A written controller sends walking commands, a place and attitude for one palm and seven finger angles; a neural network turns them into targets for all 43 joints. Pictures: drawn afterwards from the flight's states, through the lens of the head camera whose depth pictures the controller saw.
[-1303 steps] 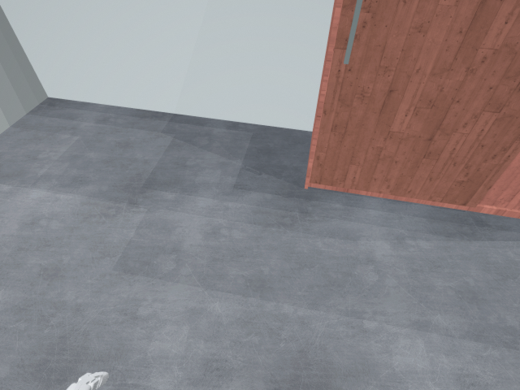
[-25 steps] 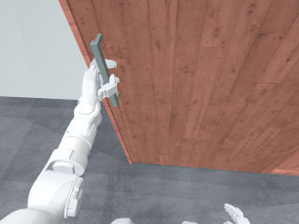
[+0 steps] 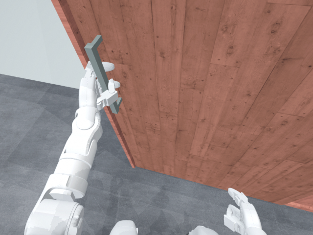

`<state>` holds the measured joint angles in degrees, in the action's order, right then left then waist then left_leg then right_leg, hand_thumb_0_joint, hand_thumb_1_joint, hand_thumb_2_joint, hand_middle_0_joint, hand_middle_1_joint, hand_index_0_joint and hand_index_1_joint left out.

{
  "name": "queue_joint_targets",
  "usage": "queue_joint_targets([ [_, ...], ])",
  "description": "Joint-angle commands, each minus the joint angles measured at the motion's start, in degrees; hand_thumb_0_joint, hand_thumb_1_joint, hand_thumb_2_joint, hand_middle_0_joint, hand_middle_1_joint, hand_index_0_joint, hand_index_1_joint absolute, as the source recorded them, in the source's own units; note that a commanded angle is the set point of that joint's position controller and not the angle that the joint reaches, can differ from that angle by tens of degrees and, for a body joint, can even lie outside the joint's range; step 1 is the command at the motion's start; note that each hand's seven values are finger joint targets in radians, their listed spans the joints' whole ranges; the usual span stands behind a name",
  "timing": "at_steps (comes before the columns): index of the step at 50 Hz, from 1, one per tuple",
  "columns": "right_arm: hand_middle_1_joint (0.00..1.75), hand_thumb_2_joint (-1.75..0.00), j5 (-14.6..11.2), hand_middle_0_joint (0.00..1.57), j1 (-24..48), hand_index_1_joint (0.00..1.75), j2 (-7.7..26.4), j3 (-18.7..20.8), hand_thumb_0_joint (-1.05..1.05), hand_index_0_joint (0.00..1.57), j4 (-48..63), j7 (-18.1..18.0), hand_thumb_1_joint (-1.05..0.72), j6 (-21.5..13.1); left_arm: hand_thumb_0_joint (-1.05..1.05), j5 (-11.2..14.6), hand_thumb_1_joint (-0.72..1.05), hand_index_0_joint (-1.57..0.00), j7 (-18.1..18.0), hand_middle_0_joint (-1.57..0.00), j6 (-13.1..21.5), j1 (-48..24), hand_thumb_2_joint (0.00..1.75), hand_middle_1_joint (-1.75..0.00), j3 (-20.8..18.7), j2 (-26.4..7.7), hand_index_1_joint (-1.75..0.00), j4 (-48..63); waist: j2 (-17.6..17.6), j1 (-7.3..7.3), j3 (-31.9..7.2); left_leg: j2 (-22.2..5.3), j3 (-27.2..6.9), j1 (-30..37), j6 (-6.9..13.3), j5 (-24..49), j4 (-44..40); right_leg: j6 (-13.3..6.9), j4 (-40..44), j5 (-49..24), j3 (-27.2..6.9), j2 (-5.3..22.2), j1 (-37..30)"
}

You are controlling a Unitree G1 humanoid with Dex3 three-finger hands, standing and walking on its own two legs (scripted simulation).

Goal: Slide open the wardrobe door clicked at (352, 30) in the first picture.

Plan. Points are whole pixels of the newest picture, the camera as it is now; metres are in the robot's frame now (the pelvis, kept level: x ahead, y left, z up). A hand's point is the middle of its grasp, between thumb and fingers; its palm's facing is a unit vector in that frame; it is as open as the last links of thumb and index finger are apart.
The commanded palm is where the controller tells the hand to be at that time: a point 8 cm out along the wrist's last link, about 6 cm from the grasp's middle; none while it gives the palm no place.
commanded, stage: step sideways, sliding the door along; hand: left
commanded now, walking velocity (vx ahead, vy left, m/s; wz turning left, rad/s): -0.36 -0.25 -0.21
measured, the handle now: (108, 80) +0.46 +0.19 +0.10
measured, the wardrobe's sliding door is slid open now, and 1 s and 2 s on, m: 0.02 0.22 0.43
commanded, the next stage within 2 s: none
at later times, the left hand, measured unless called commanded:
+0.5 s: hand (145, 97) +0.40 +0.08 +0.11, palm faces +0.32 -0.94 -0.11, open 6.2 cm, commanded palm +0.36 +0.06 +0.11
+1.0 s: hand (193, 108) +0.38 -0.04 +0.11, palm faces +0.19 -0.98 -0.10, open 6.0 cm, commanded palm +0.34 -0.05 +0.11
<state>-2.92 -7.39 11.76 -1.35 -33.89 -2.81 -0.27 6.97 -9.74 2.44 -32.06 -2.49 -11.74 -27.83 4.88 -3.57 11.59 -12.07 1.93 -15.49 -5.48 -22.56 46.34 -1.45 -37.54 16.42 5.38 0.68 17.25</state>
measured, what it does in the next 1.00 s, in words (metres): steps to the right: left foot, then right foot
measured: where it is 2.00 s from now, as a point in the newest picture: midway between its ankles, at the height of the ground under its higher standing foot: outside the picture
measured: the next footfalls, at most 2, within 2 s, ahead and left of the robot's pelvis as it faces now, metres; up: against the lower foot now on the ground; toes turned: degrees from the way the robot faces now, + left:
left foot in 0.12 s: +0.03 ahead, +0.14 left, +0.00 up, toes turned +10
right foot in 0.38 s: +0.12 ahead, -0.19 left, +0.00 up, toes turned -7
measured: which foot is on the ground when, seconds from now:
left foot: up 0.00-0.10, down 0.12-0.38, up 0.40-0.60, down 0.62-0.96, up 0.98-1.00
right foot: down 0.00-0.12, up 0.14-0.36, down 0.38-0.62, up 0.64-0.92, down 0.94-1.00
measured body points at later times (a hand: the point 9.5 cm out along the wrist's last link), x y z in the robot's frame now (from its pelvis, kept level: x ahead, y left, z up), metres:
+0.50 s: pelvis +0.05 -0.09 +0.01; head +0.13 -0.13 +0.45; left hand +0.38 +0.13 +0.12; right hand +0.27 -0.29 -0.10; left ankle +0.00 +0.08 -0.66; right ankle +0.08 -0.18 -0.72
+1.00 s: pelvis +0.03 -0.16 +0.01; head +0.10 -0.19 +0.45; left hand +0.36 +0.02 +0.12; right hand +0.24 -0.34 -0.09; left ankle +0.04 +0.04 -0.71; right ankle +0.05 -0.26 -0.72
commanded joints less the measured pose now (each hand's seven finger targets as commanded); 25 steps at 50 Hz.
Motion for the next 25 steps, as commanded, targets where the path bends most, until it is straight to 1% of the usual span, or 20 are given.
queue_joint_targets([
  [1, 0.30, -0.90, 0.3, 0.20, 1.8, 0.30, 4.9, 2.9, 0.00, 0.20, 7.2, -2.7, -0.90, -4.8, 0.00, -4.9, 0.90, -0.45, 4.7, -0.45, 7.4, -18.0, 0.90, -1.40, 13.4, 5.0, -1.40, 25.8, -15.7, 2.99, -30.3, 8.2, 1.5, -9.7, 2.2, -13.6, 6.2, -8.1, 4.6, -76.3, -19.3, 16.1, -24.4],
  [2, 0.30, -0.90, 0.5, 0.20, 1.9, 0.30, 4.6, 2.3, 0.00, 0.20, 5.9, -2.8, -0.90, -5.5, 0.00, -4.8, 0.90, -0.45, 4.0, -0.45, 8.2, -19.5, 0.90, -1.40, 13.9, 6.1, -1.40, 28.0, -12.7, 4.69, -30.3, 6.6, 1.6, -7.9, 2.3, -8.1, -3.9, -7.4, 2.5, -76.6, -17.0, 15.2, -25.0],
  [3, 0.30, -0.90, 0.6, 0.20, 1.6, 0.30, 4.6, 2.1, 0.00, 0.20, 5.5, -2.9, -0.90, -5.3, 0.00, -4.6, 0.90, -0.45, 3.8, -0.45, 9.4, -19.5, 0.90, -1.40, 15.0, 7.3, -1.40, 29.8, -11.4, 5.75, -31.8, 4.0, 1.9, -2.5, 2.0, 3.2, -14.6, -6.1, -1.2, -71.8, -13.9, 13.3, -24.7],
  [4, 0.30, -0.90, 0.8, 0.20, 1.5, 0.30, 5.5, 2.6, 0.00, 0.20, 5.8, -2.9, -0.90, -4.4, 0.00, -4.2, 0.90, -0.45, 3.9, -0.45, 10.6, -19.8, 0.90, -1.40, 15.2, 7.0, -1.40, 32.4, -8.4, 6.60, -34.1, 0.2, 1.4, 9.1, 2.5, 25.9, -21.0, -3.2, -5.1, -60.1, -10.4, 10.4, -17.9],
  [5, 0.30, -0.90, 1.2, 0.20, 2.5, 0.30, 7.6, 4.2, 0.00, 0.20, 6.7, -2.5, -0.90, -3.7, 0.00, -3.8, 0.90, -0.45, 4.4, -0.45, 11.2, -18.9, 0.90, -1.40, 15.5, 7.2, -1.40, 35.0, 1.3, 5.87, -36.5, -9.4, -6.8, 28.2, 7.1, 67.2, -18.9, 2.2, -9.7, -28.4, -6.1, 4.1, -0.1],
  [6, 0.30, -0.90, 1.3, 0.20, 3.1, 0.30, 8.2, 4.8, 0.00, 0.20, 8.7, -0.5, -0.90, -3.2, 0.00, -4.2, 0.90, -0.45, 5.1, -0.45, 11.0, -17.9, 0.90, -1.40, 15.5, 8.1, -1.40, 36.1, 7.1, 4.13, -38.4, -18.2, -13.1, 37.0, 12.5, 89.5, -14.4, 3.4, -15.8, 10.9, -8.2, 0.8, 11.8],
  [7, 0.30, -0.90, 0.4, 0.20, 3.8, 0.30, 8.6, 4.6, 0.00, 0.20, 9.9, 1.5, -0.90, -2.9, 0.00, -5.0, 0.90, -0.45, 5.4, -0.45, 10.7, -17.3, 0.90, -1.40, 15.6, 9.3, -1.40, 34.7, 6.2, 2.14, -37.7, -17.9, -9.1, 38.1, 14.0, 84.1, -13.4, 2.5, -19.0, 17.5, -11.2, 1.1, 14.2],
  [8, 0.30, -0.90, 1.2, 0.20, 4.7, 0.30, 8.4, 4.2, 0.00, 0.20, 10.1, 1.9, -0.90, -2.8, 0.00, -5.1, 0.90, -0.45, 5.6, -0.45, 9.1, -13.7, 0.90, -1.40, 17.4, 13.3, -1.40, 29.1, 5.9, 3.11, -32.3, -16.0, -5.8, 34.5, 13.1, 77.6, -15.2, 2.7, -18.4, 14.9, -9.8, -0.3, 14.9],
  [10, 0.30, -0.90, 1.3, 0.20, 3.5, 0.30, 8.2, 4.3, 0.00, 0.20, 10.3, 1.8, -0.90, -3.3, 0.00, -6.2, 0.90, -0.45, 5.1, -0.45, 8.7, -16.3, 0.90, -1.40, 16.8, 11.3, -1.40, 33.5, 9.8, 4.54, -30.1, -13.6, -0.3, 32.3, 10.7, 71.5, -16.3, 2.8, -16.1, 9.3, -6.7, 0.4, 13.9],
  [11, 0.30, -0.90, 1.3, 0.20, 3.8, 0.30, 7.9, 4.3, 0.00, 0.20, 10.8, 1.8, -0.90, -3.5, 0.00, -6.3, 0.90, -0.45, 4.9, -0.45, 8.6, -16.1, 0.90, -1.40, 16.1, 9.9, -1.40, 35.0, 10.5, 4.51, -29.4, -12.4, 1.8, 33.1, 9.7, 70.5, -16.0, 2.7, -13.5, 6.6, -5.3, 0.4, 13.6],
  [13, 0.30, -0.90, 1.2, 0.20, 4.4, 0.30, 7.6, 4.2, 0.00, 0.20, 11.3, 1.5, -0.90, -4.0, 0.00, -5.7, 0.90, -0.45, 5.0, -0.45, 7.7, -13.5, 0.90, -1.40, 17.0, 10.0, -1.40, 36.9, 12.4, 4.13, -29.0, -10.0, 5.1, 34.3, 8.5, 71.1, -15.1, 2.6, -8.8, 3.2, -2.5, -0.5, 11.7],
  [15, 0.30, -0.90, 0.8, 0.20, 3.8, 0.30, 7.3, 3.8, 0.00, 0.20, 12.0, 1.6, -0.90, -4.5, 0.00, -4.7, 0.90, -0.45, 5.2, -0.45, 6.7, -9.9, 0.90, -1.40, 17.9, 10.4, -1.40, 37.9, 12.4, 4.10, -29.2, -8.8, 7.2, 33.2, 7.6, 70.1, -12.6, 2.3, -1.4, -0.9, -0.6, -1.5, 7.4],
  [17, 0.30, -0.90, 0.3, 0.20, 3.7, 0.30, 7.3, 3.0, 0.00, 0.20, 12.3, 1.4, -0.90, -5.2, 0.00, -4.7, 0.90, -0.45, 4.9, -0.45, 6.8, -8.0, 0.90, -1.40, 17.8, 9.0, -1.40, 41.6, 9.7, 4.04, -29.8, -6.8, 8.1, 29.0, 6.3, 64.1, -6.4, 2.1, 8.7, -12.2, 0.4, -1.2, -0.9],
  [18, 0.30, -0.90, -0.1, 0.20, 4.0, 0.30, 6.6, 2.9, 0.00, 0.20, 12.2, 1.2, -0.90, -5.2, 0.00, -4.9, 0.90, -0.45, 4.6, -0.45, 6.5, -5.2, 0.90, -1.40, 17.0, 7.8, -1.40, 41.8, 4.2, 3.44, -30.7, -4.5, 8.4, 23.3, 5.5, 55.1, -1.2, 1.6, 11.7, -28.4, -1.2, 0.8, -7.8],
  [19, 0.30, -0.90, -0.2, 0.20, 4.3, 0.30, 5.3, 2.8, 0.00, 0.20, 12.4, 0.5, -0.90, -5.0, 0.00, -5.5, 0.90, -0.45, 3.9, -0.45, 7.0, -4.1, 0.90, -1.40, 14.5, 3.6, -1.40, 43.3, -8.8, 3.24, -32.8, 0.4, 8.7, 10.3, 3.4, 29.2, 7.4, -1.7, 10.0, -59.7, -10.2, 9.8, -18.1],
  [20, 0.30, -0.90, 0.5, 0.20, 5.6, 0.30, 4.2, 2.3, 0.00, 0.20, 11.9, -0.9, -0.90, -5.4, 0.00, -5.2, 0.90, -0.45, 2.9, -0.45, 6.7, -0.5, 0.90, -1.40, 11.1, 0.3, -1.40, 44.1, -18.2, 2.04, -33.6, 8.5, 5.6, -1.7, 1.4, -7.5, 13.0, -6.4, 7.0, -83.0, -20.8, 17.6, -23.5],
  [21, 0.30, -0.90, 0.6, 0.20, 4.6, 0.30, 4.2, 2.2, 0.00, 0.20, 10.9, -1.6, -0.90, -5.6, 0.00, -4.9, 0.90, -0.45, 2.2, -0.45, 5.9, 6.4, 0.90, -1.40, 8.6, -0.7, -1.40, 41.5, -21.9, 0.59, -32.4, 10.6, 0.3, -6.5, 1.8, -17.5, 17.6, -6.5, 7.3, -85.3, -22.3, 19.0, -22.4],
  [22, 0.30, -0.90, 0.6, 0.20, 3.5, 0.30, 5.3, 2.9, 0.00, 0.20, 9.8, -1.8, -0.90, -5.2, 0.00, -4.7, 0.90, -0.45, 1.9, -0.45, 5.3, 8.1, 0.90, -1.40, 7.6, -1.5, -1.40, 42.0, -20.2, 0.79, -32.2, 9.4, -2.1, -7.6, 2.1, -16.9, 19.1, -7.2, 6.7, -79.6, -23.4, 19.7, -21.0],
  [23, 0.30, -0.90, 0.4, 0.20, 4.6, 0.30, 3.1, 1.1, 0.00, 0.20, 10.1, -1.6, -0.90, -5.2, 0.00, -4.4, 0.90, -0.45, 2.1, -0.45, 6.1, 5.8, 0.90, -1.40, 11.2, 2.2, -1.40, 46.7, -17.7, 1.23, -31.0, 8.9, -3.4, -11.0, 2.0, -16.5, 17.4, -8.3, 6.0, -76.4, -23.6, 20.0, -23.3],
  [25, 0.30, -0.90, 0.6, 0.20, 5.3, 0.30, 2.6, 0.4, 0.00, 0.20, 8.7, -1.3, -0.90, -5.1, 0.00, -4.4, 0.90, -0.45, 1.1, -0.45, 8.4, 2.3, 0.90, -1.40, 11.7, 3.6, -1.40, 51.8, -14.6, 2.35, -32.8, 8.8, -2.2, -10.2, 1.7, -13.9, 6.5, -9.6, 5.2, -74.5, -21.3, 18.2, -26.7],
])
